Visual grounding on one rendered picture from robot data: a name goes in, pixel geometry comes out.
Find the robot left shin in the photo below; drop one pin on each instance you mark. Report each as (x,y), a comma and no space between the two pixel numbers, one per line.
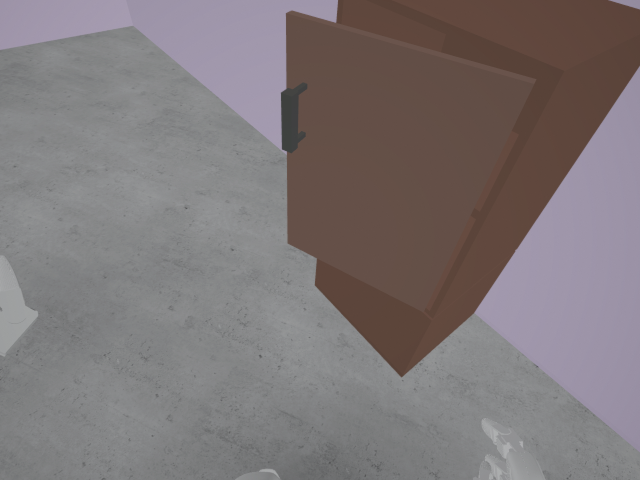
(269,470)

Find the cupboard door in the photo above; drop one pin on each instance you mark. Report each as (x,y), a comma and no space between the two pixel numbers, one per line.
(400,143)

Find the robot left hand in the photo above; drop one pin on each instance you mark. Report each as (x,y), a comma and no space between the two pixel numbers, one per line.
(15,317)

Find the robot right hand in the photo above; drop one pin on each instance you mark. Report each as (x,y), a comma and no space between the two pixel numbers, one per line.
(520,465)

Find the handle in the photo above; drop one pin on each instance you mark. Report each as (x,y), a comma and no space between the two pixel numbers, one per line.
(289,118)

